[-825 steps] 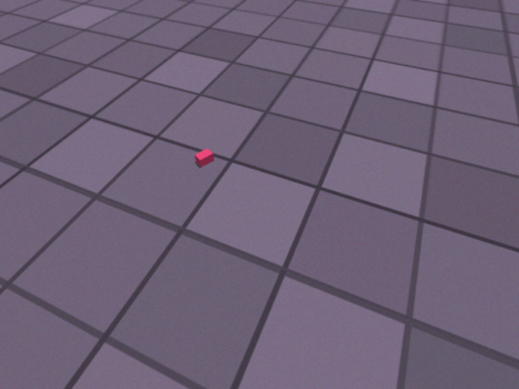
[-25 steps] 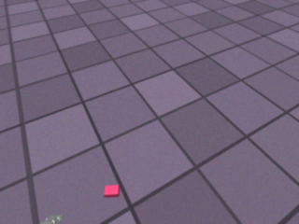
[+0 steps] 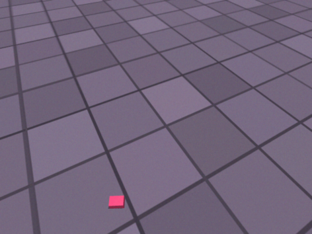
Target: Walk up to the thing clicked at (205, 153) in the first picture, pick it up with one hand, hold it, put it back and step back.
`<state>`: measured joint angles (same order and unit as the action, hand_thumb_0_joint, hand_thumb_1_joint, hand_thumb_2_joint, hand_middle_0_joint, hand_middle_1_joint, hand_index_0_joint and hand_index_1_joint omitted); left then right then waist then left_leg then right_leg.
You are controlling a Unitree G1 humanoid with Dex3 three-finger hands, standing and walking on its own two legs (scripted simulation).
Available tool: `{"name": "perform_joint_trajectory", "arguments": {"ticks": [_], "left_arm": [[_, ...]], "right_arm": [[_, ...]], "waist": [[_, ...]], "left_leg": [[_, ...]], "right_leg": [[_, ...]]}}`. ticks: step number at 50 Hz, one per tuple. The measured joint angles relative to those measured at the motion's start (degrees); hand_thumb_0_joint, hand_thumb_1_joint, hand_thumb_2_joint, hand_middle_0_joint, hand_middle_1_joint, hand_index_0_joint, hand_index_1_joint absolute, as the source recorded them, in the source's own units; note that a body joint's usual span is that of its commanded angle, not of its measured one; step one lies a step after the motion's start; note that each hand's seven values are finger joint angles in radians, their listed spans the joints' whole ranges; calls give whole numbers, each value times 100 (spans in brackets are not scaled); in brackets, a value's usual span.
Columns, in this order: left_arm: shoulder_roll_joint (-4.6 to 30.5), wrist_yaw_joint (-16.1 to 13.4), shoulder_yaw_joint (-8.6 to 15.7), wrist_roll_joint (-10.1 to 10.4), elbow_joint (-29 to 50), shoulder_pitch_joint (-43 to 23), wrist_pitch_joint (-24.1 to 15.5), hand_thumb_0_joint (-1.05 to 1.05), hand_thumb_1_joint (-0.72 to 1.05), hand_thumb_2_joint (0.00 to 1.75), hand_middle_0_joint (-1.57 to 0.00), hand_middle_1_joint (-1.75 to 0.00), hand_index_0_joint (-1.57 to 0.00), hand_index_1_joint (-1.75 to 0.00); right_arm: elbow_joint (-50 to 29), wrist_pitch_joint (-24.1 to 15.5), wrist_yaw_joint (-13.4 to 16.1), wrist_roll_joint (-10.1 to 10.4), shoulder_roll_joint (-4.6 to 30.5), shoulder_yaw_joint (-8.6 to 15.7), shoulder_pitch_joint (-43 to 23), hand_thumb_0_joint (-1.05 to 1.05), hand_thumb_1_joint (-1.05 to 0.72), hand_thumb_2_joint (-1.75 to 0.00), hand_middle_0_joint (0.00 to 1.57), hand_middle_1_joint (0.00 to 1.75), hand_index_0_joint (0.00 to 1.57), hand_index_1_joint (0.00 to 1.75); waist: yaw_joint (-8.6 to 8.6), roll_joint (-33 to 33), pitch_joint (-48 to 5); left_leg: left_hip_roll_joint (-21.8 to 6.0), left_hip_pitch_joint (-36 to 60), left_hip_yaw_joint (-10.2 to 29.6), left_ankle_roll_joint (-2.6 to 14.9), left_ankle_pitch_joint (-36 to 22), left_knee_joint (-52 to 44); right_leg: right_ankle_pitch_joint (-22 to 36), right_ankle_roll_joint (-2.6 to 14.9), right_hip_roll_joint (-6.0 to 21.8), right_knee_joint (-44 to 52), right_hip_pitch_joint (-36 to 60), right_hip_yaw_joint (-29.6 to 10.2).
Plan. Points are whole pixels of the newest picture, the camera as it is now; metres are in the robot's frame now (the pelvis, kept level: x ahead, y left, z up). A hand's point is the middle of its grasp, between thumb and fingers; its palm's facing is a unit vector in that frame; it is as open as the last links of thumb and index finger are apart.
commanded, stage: walk up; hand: left
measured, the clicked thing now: (117, 202) +0.42 +0.25 -0.76
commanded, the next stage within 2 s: stand in 0.30 s
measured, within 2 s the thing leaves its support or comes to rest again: neither
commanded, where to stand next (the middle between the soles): +0.03 +0.00 m, yaw +1 degrees
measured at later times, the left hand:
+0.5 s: hand out of the picture +0.09 +0.26 -0.15, palm faces +0.00 -0.94 -0.34, open 7.4 cm
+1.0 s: hand out of the picture +0.08 +0.25 -0.15, palm faces -0.02 -0.94 -0.34, open 7.4 cm
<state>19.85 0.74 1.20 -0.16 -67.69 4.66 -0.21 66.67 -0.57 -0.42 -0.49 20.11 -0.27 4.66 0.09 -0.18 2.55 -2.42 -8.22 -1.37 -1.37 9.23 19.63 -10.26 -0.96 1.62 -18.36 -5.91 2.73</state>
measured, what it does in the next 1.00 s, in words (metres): stands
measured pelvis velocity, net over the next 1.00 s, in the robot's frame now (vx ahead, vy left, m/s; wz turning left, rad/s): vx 0.01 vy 0.00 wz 0.00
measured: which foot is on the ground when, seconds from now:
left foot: down 0.00-1.00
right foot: down 0.00-1.00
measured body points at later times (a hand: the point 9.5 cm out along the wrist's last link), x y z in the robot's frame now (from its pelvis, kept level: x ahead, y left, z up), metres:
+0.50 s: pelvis +0.01 +0.00 +0.00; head +0.02 +0.00 +0.45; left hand +0.09 +0.30 -0.13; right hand +0.10 -0.30 -0.13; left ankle +0.02 +0.13 -0.75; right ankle +0.00 -0.13 -0.75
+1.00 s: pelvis +0.01 +0.00 +0.00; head +0.02 +0.00 +0.45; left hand +0.08 +0.30 -0.13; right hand +0.08 -0.30 -0.13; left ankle +0.02 +0.13 -0.75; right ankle +0.00 -0.13 -0.75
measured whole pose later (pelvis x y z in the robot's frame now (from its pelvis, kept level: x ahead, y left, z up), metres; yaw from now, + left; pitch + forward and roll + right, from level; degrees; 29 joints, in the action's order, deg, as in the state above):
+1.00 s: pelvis +0.01 +0.00 +0.00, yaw +0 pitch -2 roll +0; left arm 20.1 0.4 0.4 -0.3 -65.0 6.3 -0.7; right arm 65.5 0.0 -0.5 -0.8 20.2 -0.4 5.7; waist -0.1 -0.3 2.8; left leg -2.2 -6.8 -1.5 -1.5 9.3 18.2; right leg -10.9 -1.0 1.8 -18.0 -4.9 2.7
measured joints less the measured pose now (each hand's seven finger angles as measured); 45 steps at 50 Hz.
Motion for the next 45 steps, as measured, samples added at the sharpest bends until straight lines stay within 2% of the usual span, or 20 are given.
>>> {"name": "perform_joint_trajectory", "arguments": {"ticks": [45], "left_arm": [[24,-41,-85,-16,263,137,-58,0,90,90,-21,-30,-20,-30]], "right_arm": [[-104,49,-11,-30,13,-1,70,1,-91,-90,21,30,21,30]], "waist": [[-25,-22,21]], "left_leg": [[23,153,-11,-11,9,-144]], "right_leg": [[-62,-4,22,45,106,-6]]}}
